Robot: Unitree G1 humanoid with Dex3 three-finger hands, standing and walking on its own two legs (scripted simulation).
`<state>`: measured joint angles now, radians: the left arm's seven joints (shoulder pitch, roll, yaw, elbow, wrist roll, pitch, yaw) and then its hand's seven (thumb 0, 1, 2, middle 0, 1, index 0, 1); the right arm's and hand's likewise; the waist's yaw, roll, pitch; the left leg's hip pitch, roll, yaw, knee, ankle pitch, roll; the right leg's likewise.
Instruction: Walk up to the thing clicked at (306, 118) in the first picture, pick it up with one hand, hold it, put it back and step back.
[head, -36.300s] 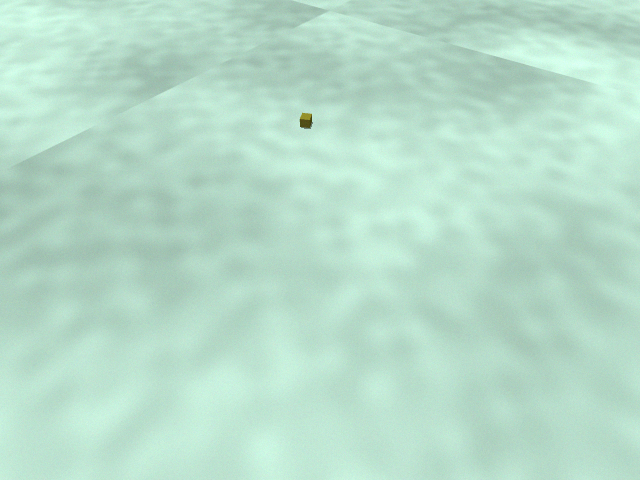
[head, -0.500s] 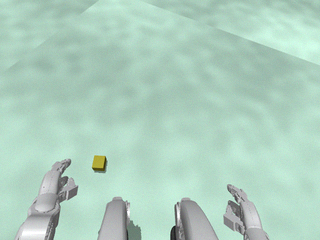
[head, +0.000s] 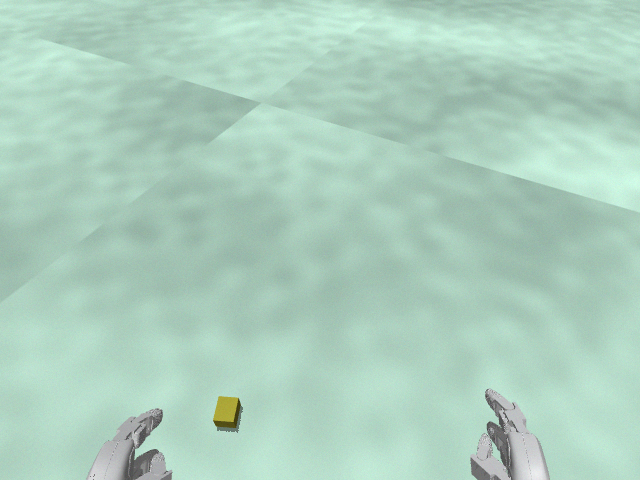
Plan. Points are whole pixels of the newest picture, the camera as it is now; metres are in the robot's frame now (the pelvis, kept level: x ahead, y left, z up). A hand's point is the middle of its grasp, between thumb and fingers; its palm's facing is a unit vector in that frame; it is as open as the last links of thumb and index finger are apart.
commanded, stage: home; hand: left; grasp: from above
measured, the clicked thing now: (227, 412) +0.46 +0.24 -0.69
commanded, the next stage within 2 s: stand in 1.92 s
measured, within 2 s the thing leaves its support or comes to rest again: neither
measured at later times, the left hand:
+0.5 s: hand out of the picture +0.16 +0.18 -0.05, palm faces +0.05 -0.98 -0.20, open 7.8 cm
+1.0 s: hand (170, 479) +0.16 +0.18 -0.05, palm faces +0.05 -0.98 -0.20, open 7.6 cm
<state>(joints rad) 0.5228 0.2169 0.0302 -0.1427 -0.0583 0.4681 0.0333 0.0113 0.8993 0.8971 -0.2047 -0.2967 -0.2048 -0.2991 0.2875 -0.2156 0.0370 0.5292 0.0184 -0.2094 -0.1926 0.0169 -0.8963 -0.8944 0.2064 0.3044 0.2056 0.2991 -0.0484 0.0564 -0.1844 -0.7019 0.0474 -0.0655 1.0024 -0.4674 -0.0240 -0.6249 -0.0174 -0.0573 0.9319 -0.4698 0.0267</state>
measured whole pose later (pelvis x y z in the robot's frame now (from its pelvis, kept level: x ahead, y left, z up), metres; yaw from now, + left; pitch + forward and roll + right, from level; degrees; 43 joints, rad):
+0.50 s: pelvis +0.00 +0.00 +0.00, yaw +0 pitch +9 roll -3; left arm 0.50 0.22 0.03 -0.12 -0.05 0.46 0.02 0.01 0.82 0.85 -0.20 -0.28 -0.20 -0.29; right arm 0.29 -0.21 0.04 0.56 0.01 -0.24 -0.19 0.02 -0.89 -0.89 0.21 0.30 0.21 0.30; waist -0.04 0.05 -0.15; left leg -0.70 0.05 -0.07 1.01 -0.47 -0.03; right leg -0.62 -0.02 -0.06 0.95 -0.48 0.02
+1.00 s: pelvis +0.00 +0.00 +0.00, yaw +0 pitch +9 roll -3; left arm 0.50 0.22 0.03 -0.13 -0.05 0.47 0.02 0.01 0.87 0.88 -0.20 -0.29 -0.20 -0.29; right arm 0.28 -0.22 0.03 0.56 0.01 -0.25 -0.19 0.02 -0.89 -0.89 0.21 0.30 0.21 0.30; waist -0.04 0.04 -0.16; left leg -0.70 0.05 -0.07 1.01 -0.48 -0.03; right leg -0.62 -0.02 -0.06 0.95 -0.48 0.02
